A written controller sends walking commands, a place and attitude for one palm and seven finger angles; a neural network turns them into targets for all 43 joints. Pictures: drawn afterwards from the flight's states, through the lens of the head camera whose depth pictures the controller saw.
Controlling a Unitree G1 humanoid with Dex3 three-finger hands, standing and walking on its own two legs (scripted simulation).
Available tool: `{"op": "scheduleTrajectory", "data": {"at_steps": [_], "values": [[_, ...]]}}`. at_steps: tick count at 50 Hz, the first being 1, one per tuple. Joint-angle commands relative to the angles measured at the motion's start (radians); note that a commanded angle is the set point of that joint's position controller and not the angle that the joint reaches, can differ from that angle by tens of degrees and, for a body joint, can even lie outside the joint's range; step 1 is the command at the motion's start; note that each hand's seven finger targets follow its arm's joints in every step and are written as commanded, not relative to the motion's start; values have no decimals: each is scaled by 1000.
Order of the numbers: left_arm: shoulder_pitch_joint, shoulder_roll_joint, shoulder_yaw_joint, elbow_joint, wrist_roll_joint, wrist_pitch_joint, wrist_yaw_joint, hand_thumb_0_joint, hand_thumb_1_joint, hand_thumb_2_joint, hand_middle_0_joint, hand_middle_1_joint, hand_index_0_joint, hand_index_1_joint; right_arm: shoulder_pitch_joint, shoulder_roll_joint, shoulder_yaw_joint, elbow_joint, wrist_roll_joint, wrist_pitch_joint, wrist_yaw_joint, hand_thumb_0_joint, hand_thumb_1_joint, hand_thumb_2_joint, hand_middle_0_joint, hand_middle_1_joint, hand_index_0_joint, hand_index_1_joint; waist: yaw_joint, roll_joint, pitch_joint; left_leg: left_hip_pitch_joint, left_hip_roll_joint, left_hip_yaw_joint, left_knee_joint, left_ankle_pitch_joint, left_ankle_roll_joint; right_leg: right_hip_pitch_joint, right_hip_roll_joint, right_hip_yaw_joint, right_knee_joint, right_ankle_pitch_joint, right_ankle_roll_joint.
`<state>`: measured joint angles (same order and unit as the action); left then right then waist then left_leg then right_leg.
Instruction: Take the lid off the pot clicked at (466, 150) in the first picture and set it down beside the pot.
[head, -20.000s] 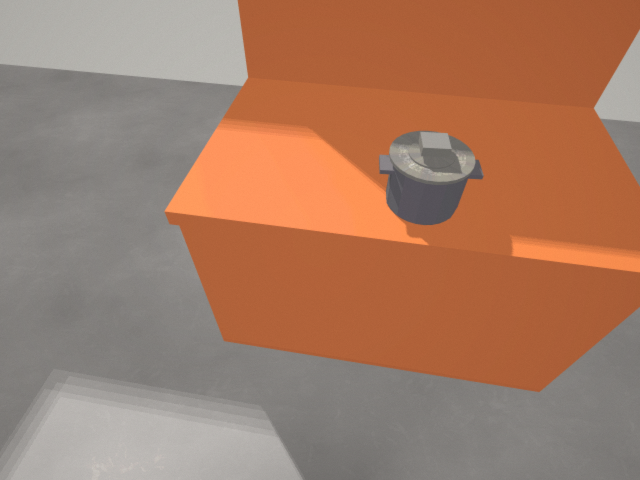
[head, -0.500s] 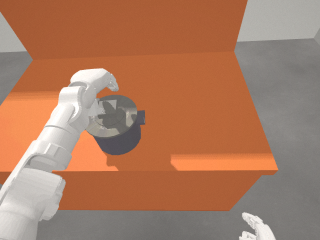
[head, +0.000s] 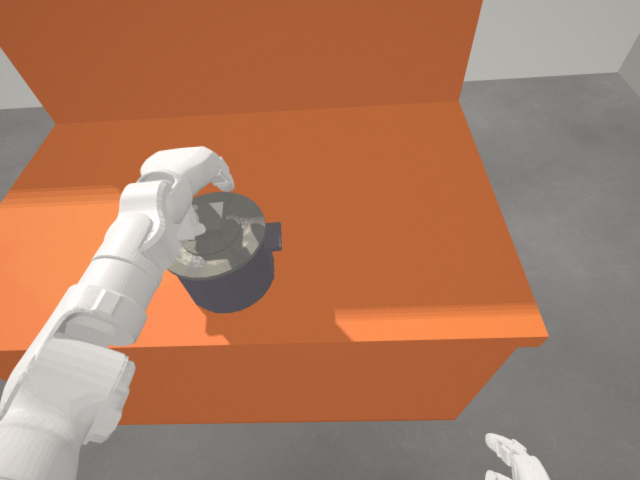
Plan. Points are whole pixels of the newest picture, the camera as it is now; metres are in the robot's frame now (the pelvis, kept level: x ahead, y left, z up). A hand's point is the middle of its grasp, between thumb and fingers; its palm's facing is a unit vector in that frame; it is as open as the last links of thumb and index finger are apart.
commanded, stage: lower the open fingers around the knob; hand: left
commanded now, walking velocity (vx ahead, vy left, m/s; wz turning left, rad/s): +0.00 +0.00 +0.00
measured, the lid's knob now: (206, 221) +0.47 +0.18 +0.04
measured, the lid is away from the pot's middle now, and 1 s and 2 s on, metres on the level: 0.00 0.00 0.00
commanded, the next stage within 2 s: close the fingers and squeeze the knob in 0.74 s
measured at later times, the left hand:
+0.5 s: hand (198, 222) +0.43 +0.18 +0.08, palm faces -0.33 -0.05 -0.94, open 10.0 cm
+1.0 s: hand (200, 227) +0.43 +0.18 +0.06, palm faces -0.34 -0.04 -0.94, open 10.1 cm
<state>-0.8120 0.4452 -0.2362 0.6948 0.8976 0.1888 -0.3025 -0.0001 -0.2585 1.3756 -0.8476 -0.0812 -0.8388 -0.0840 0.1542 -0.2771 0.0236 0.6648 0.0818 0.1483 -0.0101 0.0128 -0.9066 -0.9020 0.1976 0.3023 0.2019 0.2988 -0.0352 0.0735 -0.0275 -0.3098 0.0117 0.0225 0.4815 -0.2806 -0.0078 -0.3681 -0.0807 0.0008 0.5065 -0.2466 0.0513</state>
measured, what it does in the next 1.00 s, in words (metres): stands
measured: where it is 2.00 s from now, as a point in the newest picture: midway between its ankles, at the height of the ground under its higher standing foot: outside the picture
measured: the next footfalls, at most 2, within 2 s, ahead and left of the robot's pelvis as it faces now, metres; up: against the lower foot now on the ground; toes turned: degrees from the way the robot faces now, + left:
none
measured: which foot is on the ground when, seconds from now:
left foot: down 0.00-1.00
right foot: down 0.00-1.00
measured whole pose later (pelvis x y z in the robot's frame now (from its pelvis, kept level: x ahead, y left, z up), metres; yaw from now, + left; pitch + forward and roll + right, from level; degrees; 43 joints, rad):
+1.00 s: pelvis +0.00 +0.01 +0.00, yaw -1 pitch +8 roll +0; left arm -0.77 0.42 -0.23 0.77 0.92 0.14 -0.20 0.00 -0.18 1.23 -0.68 -0.35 -0.71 -0.36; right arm 0.18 -0.27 0.00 0.68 0.08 0.15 -0.02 0.01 -0.91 -0.90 0.20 0.30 0.20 0.30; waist -0.04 0.06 -0.05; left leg -0.36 0.01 0.03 0.52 -0.30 0.00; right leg -0.41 -0.08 0.01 0.52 -0.25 0.05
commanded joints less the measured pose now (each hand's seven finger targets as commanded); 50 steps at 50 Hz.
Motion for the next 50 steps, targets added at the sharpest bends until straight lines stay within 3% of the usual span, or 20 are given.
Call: {"op": "scheduleTrajectory", "data": {"at_steps": [1,4,5,8,15,20,24,26,27,29,32,34,37,39,42,43,44,45,48,50], "values": [[-510,223,82,-265,7,-23,34,0,-264,1376,-835,-81,-835,-81,-62,-107,-47,-137,-7,-47,-16,0,-900,-900,200,300,200,300,-7,-45,-440,183,-39,7,-11,379,62,192,62,-56,-21,402,-80],[-464,269,134,-148,4,-40,43,0,-264,1376,-835,-81,-835,-81,-38,-117,-40,-113,0,-43,-28,0,-900,-900,200,300,200,300,-2,-128,-382,124,-38,11,-18,326,61,189,62,-61,-25,389,-79],[-469,287,151,-184,4,-51,47,0,-264,1376,-835,-81,-835,-81,-39,-120,-45,-117,-1,-44,-29,0,-900,-900,200,300,200,300,5,-120,-410,128,-37,13,-19,335,61,204,59,-55,-24,404,-81],[-439,200,82,-151,12,-57,62,0,-264,1376,-835,-81,-835,-81,-42,-109,-44,-116,-2,-45,-26,0,-900,-900,200,300,200,300,-1,-85,-390,134,-38,15,-23,336,57,177,62,-62,-24,379,-81],[-453,214,102,-188,7,-68,81,0,-264,1376,-835,-81,-835,-81,-39,-115,-55,-110,-7,-43,-20,0,-900,-900,200,300,200,300,-3,-72,-429,151,-33,10,-6,373,56,173,63,-56,-15,402,-86],[-392,169,80,-66,13,-62,99,0,-264,1376,-835,-81,-835,-81,-29,-120,-51,-93,-2,-35,-16,0,-900,-900,200,300,200,300,-7,-134,-350,96,-28,14,-14,313,51,125,69,-67,-18,343,-84],[-388,194,103,-145,22,-65,120,0,-264,1376,-835,-81,-835,-81,-32,-112,-56,-110,-10,-40,-11,0,-900,-900,200,300,200,300,9,-59,-442,149,-30,8,2,394,53,158,66,-60,1,395,-87],[-343,130,59,-57,16,-58,121,0,-264,1376,-835,-81,-835,-81,-26,-110,-53,-101,-7,-38,-10,0,-900,-900,200,300,200,300,-6,-100,-382,118,-27,16,3,367,50,122,73,-67,-2,367,-83],[-353,159,81,-21,16,-54,124,0,-264,1376,-835,-81,-835,-81,-18,-116,-52,-89,-3,-34,-11,0,-900,-900,200,300,200,300,-8,-128,-334,82,-25,17,-3,311,49,106,72,-69,-11,337,-82],[-427,187,89,-42,26,-50,132,0,-264,1376,-835,-81,-835,-81,-20,-118,-53,-89,-4,-31,-15,0,-900,-900,200,300,200,300,-8,-106,-346,76,-30,19,-9,275,53,109,70,-63,-12,314,-85],[-436,213,111,-137,37,-57,138,0,-264,1376,-835,-81,-835,-81,-30,-109,-56,-108,-10,-38,-18,0,-900,-900,200,300,200,300,5,-47,-455,138,-34,12,7,367,55,157,67,-58,6,380,-89],[-376,188,102,-120,29,-57,134,0,-264,1376,-835,-81,-835,-81,-21,-108,-56,-109,-10,-42,-14,0,-900,-900,200,300,200,300,5,-66,-448,143,-28,10,16,416,53,156,69,-60,6,414,-86],[-362,206,113,-44,25,-52,133,0,-264,1376,-835,-81,-835,-81,-21,-117,-51,-99,-2,-34,-18,0,-900,-900,200,300,200,300,-3,-135,-371,78,-32,19,3,314,54,140,71,-61,-8,363,-81],[-415,171,76,-46,25,-45,131,0,-264,1376,-835,-81,-835,-81,-20,-117,-53,-92,-1,-32,-20,0,-900,-900,200,300,200,300,-14,-115,-339,72,-29,19,-6,279,54,108,70,-66,-14,326,-83],[-414,201,101,-95,35,-50,135,0,-264,1376,-835,-81,-835,-81,-18,-115,-55,-101,-6,-37,-18,0,-900,-900,200,300,200,300,1,-59,-396,112,-31,14,6,345,54,128,70,-63,1,362,-89],[-383,218,120,-96,34,-53,135,0,-142,1103,-588,-566,-588,-566,-19,-112,-54,-107,-6,-39,-18,0,-900,-900,200,300,200,300,8,-67,-419,121,-33,13,10,370,55,150,71,-61,6,382,-88],[-395,209,111,-123,35,-58,134,0,-133,1103,-585,-591,-585,-591,-21,-111,-53,-110,-8,-40,-17,0,-900,-900,200,300,200,300,7,-41,-445,134,-32,12,16,396,54,157,68,-58,10,407,-89],[-369,202,113,-116,27,-60,132,0,-123,1103,-582,-614,-582,-614,-22,-109,-54,-116,-9,-43,-17,0,-900,-900,200,300,200,300,6,-73,-445,123,-32,9,17,403,54,162,68,-59,10,411,-88],[-400,166,76,-92,27,-50,133,0,-94,1100,-577,-676,-577,-676,-20,-111,-56,-102,-4,-37,-19,0,-900,-900,200,300,200,300,-11,-87,-395,111,-29,15,8,357,54,131,72,-63,-4,381,-84],[-450,193,96,-152,27,-54,136,0,-74,1096,-577,-713,-577,-713,-26,-114,-60,-104,-7,-37,-20,0,-900,-900,200,300,200,300,-7,-91,-420,118,-26,9,10,360,56,144,69,-57,-3,387,-88]]}}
